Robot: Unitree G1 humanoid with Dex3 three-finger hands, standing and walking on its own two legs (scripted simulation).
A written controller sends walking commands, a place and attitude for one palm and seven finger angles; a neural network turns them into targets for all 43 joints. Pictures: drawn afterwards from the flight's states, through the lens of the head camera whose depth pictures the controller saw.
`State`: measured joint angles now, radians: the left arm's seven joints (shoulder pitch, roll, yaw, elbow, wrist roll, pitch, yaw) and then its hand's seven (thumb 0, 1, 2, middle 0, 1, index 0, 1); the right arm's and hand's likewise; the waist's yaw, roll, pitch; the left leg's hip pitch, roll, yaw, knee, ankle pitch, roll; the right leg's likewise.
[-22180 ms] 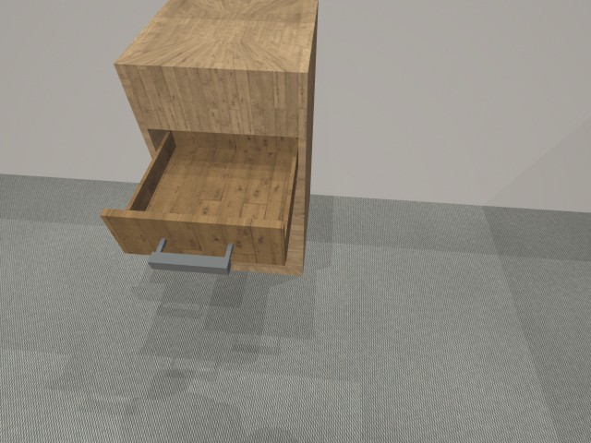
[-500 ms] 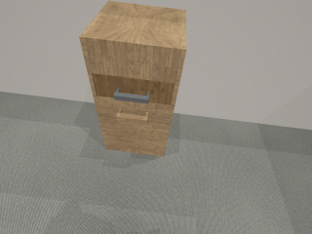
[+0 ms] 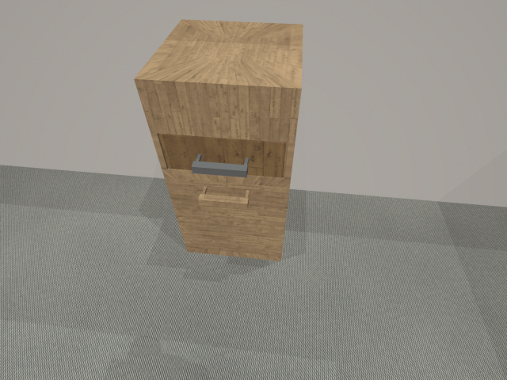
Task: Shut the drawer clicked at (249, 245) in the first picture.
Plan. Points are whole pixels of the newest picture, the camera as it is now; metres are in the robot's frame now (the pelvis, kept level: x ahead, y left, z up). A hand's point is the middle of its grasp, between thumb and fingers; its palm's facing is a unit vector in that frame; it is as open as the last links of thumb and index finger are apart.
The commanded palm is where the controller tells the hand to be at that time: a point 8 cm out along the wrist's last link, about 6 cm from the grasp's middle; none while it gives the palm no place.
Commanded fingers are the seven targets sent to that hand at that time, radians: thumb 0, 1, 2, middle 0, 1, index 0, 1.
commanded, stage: let the arm hang, fingers relaxed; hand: left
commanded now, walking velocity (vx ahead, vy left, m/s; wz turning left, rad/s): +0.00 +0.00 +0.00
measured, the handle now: (221, 164) +0.74 +0.15 -0.16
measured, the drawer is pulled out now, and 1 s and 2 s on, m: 0.00 0.00 0.00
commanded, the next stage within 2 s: look to check the result in 0.32 s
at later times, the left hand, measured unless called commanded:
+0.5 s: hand out of the picture -0.03 +0.14 -0.18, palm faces +0.09 -0.98 -0.17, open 7.4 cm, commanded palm none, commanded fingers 0.00 0.90 0.90 -0.20 -0.30 -0.20 -0.30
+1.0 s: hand out of the picture -0.02 +0.13 -0.18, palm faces +0.08 -0.98 -0.16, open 7.4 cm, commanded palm none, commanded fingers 0.00 0.90 0.90 -0.20 -0.30 -0.20 -0.30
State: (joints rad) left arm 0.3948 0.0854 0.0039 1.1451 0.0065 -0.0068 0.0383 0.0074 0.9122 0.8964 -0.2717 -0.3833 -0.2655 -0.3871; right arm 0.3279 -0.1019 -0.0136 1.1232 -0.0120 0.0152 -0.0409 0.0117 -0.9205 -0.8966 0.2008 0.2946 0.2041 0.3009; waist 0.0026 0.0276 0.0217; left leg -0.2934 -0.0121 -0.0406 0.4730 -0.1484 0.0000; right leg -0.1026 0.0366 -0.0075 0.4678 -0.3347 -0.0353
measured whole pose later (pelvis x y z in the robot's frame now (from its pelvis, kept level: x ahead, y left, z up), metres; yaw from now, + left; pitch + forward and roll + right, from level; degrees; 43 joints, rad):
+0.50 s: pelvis +0.01 -0.02 +0.00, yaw +0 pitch -2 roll +0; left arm 0.37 0.09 0.02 1.13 0.00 -0.01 0.05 0.01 0.91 0.90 -0.20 -0.30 -0.19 -0.30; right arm 0.34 -0.10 -0.02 1.13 -0.01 0.00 -0.05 0.00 -0.91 -0.90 0.20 0.29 0.20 0.30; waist 0.00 0.01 0.04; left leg -0.28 0.01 -0.05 0.49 -0.17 -0.02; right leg -0.08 0.06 -0.01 0.45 -0.34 -0.06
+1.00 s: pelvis +0.02 -0.01 +0.00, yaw +0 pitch -2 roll +0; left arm 0.36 0.09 0.02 1.13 0.00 -0.02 0.04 0.00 0.91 0.90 -0.20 -0.30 -0.19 -0.30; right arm 0.31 -0.10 -0.02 1.13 -0.01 0.00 -0.06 0.01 -0.92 -0.90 0.20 0.29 0.20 0.30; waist 0.00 0.00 0.05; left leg -0.27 0.00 -0.04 0.48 -0.18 -0.02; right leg -0.07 0.05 -0.01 0.44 -0.34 -0.05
